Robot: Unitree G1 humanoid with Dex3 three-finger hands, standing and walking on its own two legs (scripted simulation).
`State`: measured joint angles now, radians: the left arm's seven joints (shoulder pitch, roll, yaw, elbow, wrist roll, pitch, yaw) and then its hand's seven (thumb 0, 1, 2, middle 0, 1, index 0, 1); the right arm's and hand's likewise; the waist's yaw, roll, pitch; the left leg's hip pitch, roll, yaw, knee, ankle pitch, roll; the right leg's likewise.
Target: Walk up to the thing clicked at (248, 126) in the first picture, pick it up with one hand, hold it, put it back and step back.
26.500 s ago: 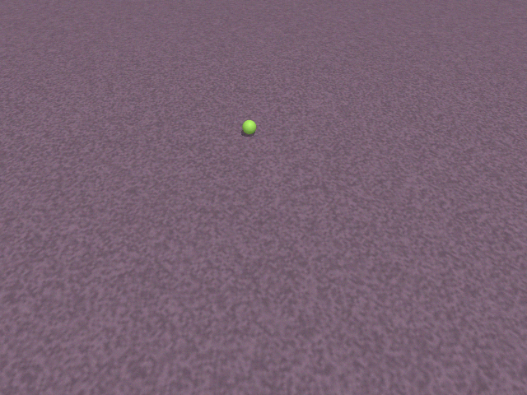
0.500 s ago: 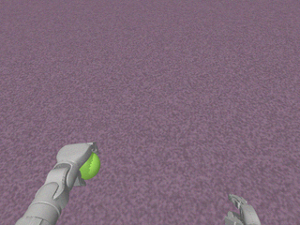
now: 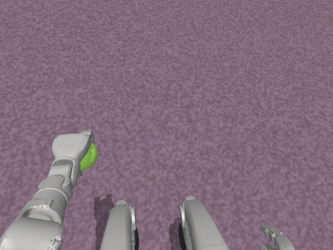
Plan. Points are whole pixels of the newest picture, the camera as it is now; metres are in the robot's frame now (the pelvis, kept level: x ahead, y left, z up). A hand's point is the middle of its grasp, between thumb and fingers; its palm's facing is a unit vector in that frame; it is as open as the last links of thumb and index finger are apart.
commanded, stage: crouch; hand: left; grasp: from above
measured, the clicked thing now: (82, 154) +0.39 +0.21 -0.13
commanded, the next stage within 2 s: lower in 1.24 s
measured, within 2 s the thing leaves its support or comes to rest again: neither
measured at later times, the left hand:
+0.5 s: hand (95, 174) +0.38 +0.22 -0.33, palm faces -0.44 -0.01 -0.90, open 10.9 cm
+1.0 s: hand (99, 177) +0.38 +0.22 -0.41, palm faces -0.44 -0.02 -0.90, open 10.9 cm
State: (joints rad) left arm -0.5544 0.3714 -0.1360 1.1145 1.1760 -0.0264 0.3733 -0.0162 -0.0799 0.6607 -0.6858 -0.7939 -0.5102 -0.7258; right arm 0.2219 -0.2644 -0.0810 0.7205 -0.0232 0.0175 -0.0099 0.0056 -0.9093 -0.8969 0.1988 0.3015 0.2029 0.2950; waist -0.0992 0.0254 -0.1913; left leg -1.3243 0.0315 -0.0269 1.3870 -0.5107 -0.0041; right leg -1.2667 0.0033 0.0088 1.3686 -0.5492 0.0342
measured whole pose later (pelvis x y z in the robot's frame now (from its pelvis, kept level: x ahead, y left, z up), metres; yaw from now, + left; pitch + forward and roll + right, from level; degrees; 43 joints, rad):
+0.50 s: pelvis -0.03 -0.01 -0.16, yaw -2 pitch +36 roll -5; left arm -0.70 0.46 -0.03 1.25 1.21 -0.11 0.45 -0.02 -0.10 0.69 -0.69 -0.80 -0.52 -0.73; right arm 0.15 -0.23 -0.03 0.78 -0.09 -0.07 0.04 0.00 -0.91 -0.89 0.20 0.30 0.21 0.29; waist -0.15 0.02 -0.20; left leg -1.98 0.03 -0.09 1.95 -0.61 -0.02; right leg -1.90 0.02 -0.03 1.93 -0.67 0.03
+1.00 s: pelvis -0.04 -0.01 -0.23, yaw -5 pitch +35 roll -5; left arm -0.75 0.52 0.02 1.29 1.21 -0.14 0.45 -0.02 -0.10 0.69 -0.69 -0.80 -0.51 -0.73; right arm 0.13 -0.23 -0.04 0.80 -0.12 -0.07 0.11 0.00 -0.91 -0.90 0.20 0.30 0.20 0.29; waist -0.15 0.00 -0.14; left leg -2.17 0.04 -0.12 2.19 -0.64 -0.03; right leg -2.09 0.05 -0.04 2.16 -0.69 0.03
